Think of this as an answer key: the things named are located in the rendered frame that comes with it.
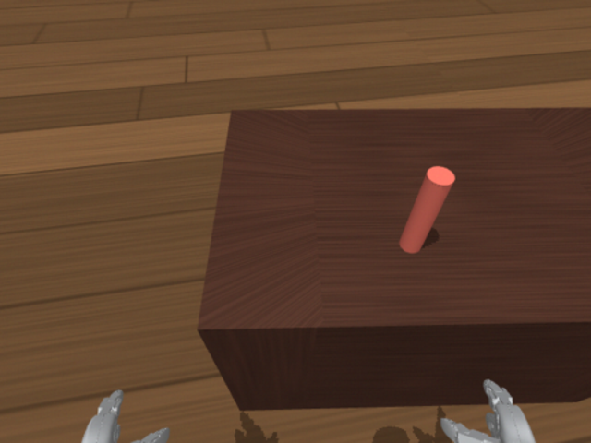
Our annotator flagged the can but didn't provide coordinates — can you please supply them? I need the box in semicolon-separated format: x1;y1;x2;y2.
399;166;455;253

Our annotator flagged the right robot hand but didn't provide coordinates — can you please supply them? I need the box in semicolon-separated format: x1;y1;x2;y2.
440;379;536;443

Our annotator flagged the left robot hand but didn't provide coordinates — can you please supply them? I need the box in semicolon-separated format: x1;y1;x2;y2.
81;390;170;443

